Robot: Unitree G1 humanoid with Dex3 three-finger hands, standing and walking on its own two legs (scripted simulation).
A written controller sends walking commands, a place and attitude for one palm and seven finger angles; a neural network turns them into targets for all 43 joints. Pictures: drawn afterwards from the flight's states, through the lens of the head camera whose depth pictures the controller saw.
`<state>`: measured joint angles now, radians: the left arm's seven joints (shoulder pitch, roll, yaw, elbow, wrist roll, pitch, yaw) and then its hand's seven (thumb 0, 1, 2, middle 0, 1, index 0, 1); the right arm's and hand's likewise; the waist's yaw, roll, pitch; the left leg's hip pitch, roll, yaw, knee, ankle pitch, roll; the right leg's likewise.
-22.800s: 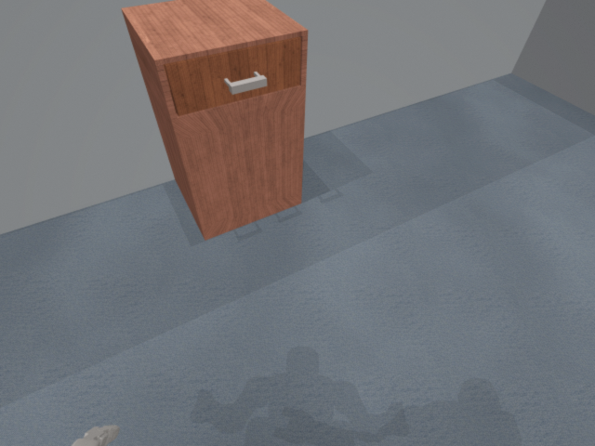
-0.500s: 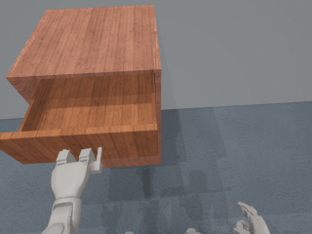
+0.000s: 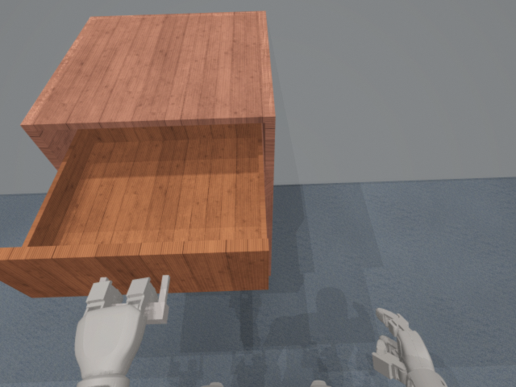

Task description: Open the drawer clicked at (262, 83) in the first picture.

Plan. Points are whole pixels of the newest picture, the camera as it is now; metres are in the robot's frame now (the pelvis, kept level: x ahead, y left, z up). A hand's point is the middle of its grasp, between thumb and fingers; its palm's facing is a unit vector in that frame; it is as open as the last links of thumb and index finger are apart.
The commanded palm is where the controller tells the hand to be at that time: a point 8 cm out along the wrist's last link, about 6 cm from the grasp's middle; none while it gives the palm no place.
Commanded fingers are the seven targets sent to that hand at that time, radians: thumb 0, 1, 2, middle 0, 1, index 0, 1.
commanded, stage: pull the drawer open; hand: left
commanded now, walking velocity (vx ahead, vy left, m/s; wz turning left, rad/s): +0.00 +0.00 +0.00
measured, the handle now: (131, 298) +0.25 +0.22 -0.02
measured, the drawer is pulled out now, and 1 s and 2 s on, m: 0.27 0.30 0.30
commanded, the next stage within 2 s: open the thumb to release the handle in 0.40 s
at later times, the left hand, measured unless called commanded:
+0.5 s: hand (124, 362) +0.16 +0.21 -0.04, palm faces -0.02 -0.08 -1.00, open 5.8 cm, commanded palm +0.15 +0.22 +0.01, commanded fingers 0.00 0.83 0.87 -0.40 -1.34 -0.40 -1.34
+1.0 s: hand (125, 360) +0.17 +0.21 -0.04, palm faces +0.00 -0.05 -1.00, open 12.2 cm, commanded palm +0.14 +0.21 +0.01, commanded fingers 0.00 -0.50 0.30 -0.30 -1.20 -0.30 -1.20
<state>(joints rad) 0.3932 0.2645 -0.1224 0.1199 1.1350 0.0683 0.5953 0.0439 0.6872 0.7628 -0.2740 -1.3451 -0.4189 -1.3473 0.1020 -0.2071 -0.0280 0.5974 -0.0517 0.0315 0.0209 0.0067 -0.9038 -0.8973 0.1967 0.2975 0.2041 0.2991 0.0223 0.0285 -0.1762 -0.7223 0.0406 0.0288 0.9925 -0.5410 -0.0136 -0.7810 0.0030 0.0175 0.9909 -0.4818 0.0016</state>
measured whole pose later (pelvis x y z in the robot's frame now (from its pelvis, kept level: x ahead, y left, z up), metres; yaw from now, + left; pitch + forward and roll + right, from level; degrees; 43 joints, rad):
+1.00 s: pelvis -0.03 -0.02 +0.00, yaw +2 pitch +14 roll +1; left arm 0.33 0.27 -0.11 0.18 1.12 0.06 0.58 0.00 -0.23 0.41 -0.33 -1.24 -0.34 -1.23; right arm 0.10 -0.22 -0.03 0.63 -0.05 0.02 -0.05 0.01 -0.90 -0.90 0.20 0.30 0.20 0.30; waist 0.04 0.03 -0.16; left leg -0.75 0.03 0.00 1.00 -0.49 -0.04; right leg -0.81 0.00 -0.01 1.03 -0.46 -0.02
